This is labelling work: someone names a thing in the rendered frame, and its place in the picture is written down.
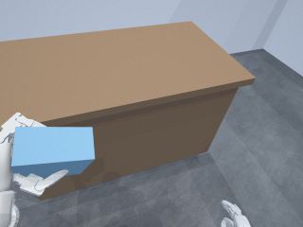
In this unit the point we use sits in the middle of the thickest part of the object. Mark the robot left hand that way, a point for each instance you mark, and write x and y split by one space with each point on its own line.
32 184

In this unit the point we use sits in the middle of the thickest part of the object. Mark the robot right hand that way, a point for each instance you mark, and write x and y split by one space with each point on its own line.
235 213

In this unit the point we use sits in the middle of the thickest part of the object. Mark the table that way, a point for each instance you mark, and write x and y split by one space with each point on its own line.
152 94

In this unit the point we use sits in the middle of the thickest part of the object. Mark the sponge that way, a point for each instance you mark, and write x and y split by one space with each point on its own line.
43 151

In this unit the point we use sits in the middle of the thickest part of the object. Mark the left robot forearm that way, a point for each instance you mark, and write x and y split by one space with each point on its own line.
9 214

